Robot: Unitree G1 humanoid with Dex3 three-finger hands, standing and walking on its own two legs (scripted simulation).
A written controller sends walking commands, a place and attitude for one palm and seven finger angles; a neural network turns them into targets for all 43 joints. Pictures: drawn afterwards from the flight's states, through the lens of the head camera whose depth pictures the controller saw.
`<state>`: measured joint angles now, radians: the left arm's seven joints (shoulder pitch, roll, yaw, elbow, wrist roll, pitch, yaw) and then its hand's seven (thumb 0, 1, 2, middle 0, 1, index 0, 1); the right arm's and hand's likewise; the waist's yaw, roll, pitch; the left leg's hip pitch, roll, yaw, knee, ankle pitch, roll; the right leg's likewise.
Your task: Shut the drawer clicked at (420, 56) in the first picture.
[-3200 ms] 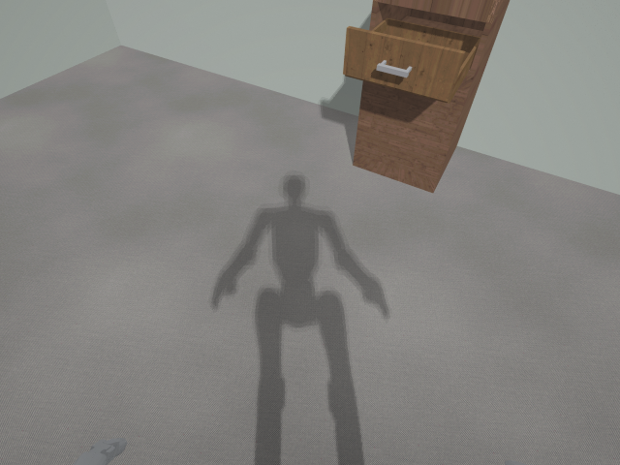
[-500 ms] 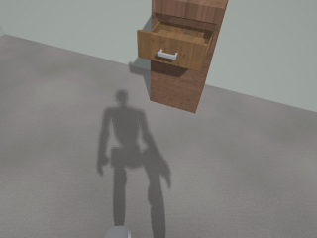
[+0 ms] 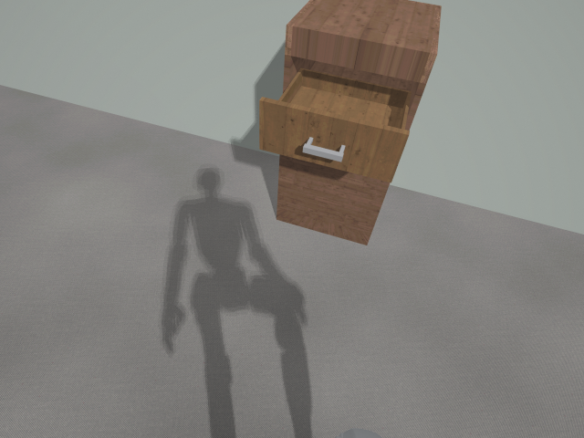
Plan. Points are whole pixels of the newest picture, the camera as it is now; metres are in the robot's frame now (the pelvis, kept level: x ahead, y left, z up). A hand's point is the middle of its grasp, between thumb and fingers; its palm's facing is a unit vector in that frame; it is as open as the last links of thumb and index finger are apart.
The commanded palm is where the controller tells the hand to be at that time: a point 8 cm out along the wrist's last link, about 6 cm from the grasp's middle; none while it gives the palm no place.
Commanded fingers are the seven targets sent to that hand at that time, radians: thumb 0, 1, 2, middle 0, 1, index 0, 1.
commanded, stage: walk to a spot facing it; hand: left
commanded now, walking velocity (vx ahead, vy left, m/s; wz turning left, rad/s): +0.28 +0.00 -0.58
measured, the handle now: (324, 148) +0.81 -0.02 -0.08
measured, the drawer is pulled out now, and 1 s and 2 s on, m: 0.28 0.28 0.28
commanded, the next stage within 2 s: turn to face it in 0.16 s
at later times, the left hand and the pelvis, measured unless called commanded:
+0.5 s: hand (258, 354) +0.29 +0.08 -0.16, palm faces -0.18 -0.95 -0.24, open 7.4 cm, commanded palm none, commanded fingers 0.00 0.90 0.90 -0.20 -0.30 -0.20 -0.30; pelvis +0.15 -0.09 -0.01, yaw -12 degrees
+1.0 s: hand (245, 401) +0.22 +0.09 -0.18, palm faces -0.07 -0.99 -0.14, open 7.4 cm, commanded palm none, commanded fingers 0.00 0.90 0.90 -0.20 -0.30 -0.20 -0.30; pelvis +0.27 -0.08 -0.01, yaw -13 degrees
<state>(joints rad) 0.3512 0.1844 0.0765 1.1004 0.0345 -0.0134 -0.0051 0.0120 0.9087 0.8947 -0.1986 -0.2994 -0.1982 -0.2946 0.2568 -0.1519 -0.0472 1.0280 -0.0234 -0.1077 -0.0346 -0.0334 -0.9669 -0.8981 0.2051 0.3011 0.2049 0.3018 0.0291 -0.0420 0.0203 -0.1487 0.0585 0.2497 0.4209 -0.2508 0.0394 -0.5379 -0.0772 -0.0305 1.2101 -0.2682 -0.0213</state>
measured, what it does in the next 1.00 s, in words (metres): walks ahead: right foot, then left foot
